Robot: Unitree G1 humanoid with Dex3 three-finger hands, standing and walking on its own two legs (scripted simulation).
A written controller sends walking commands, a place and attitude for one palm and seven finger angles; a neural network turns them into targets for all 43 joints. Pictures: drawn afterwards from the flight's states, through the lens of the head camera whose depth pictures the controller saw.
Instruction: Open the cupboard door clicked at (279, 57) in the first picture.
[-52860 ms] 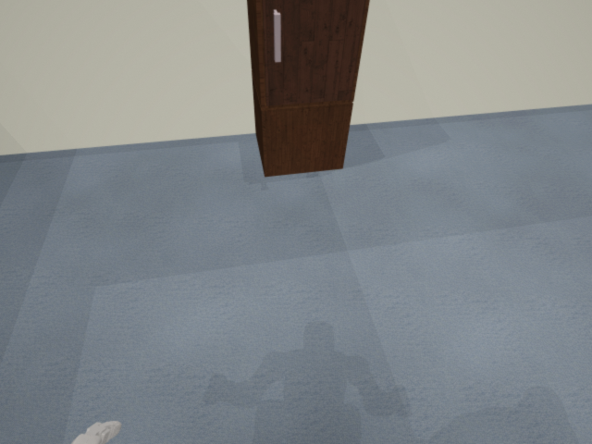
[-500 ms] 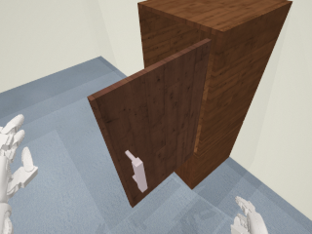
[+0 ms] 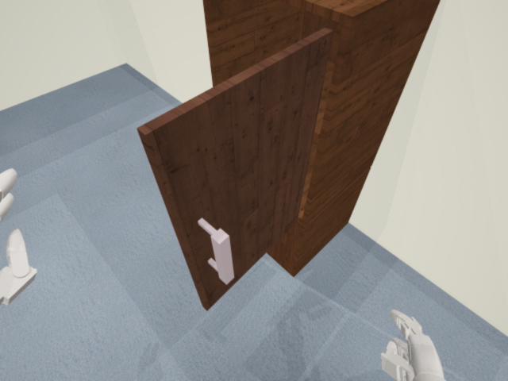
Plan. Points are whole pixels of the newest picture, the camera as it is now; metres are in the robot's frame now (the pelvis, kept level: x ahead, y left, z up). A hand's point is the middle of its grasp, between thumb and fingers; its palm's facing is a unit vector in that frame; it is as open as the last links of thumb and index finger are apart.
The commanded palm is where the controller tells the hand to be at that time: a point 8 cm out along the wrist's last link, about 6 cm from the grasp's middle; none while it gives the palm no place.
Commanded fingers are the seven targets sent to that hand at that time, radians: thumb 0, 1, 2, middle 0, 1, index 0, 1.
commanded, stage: step back with the hand held close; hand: left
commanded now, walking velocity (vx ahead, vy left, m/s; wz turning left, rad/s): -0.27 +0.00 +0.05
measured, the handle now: (216, 252) +0.35 +0.10 -0.05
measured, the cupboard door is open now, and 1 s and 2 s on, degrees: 93 93 93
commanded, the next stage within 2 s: stop stepping back and stand still in 0.72 s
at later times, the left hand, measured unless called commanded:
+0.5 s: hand out of the picture +0.08 +0.30 +0.16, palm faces +0.46 -0.75 -0.48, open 7.4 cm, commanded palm +0.03 +0.33 +0.18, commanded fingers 0.00 0.90 0.90 -0.20 -0.30 -0.20 -0.30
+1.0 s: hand out of the picture +0.00 +0.35 +0.16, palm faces +0.47 -0.82 -0.33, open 7.4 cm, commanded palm -0.06 +0.39 +0.18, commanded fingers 0.00 0.90 0.90 -0.20 -0.30 -0.20 -0.30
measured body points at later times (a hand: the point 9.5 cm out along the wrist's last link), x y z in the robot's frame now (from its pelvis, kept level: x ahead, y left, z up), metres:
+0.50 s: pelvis -0.09 +0.03 -0.01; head -0.07 +0.04 +0.44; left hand +0.05 +0.34 +0.18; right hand +0.11 -0.19 -0.09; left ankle +0.06 +0.09 -0.73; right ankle -0.11 -0.09 -0.74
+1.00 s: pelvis -0.20 +0.09 -0.03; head -0.21 +0.13 +0.42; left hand -0.03 +0.40 +0.18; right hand -0.04 -0.15 -0.09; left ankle -0.11 +0.16 -0.74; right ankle -0.27 -0.06 -0.73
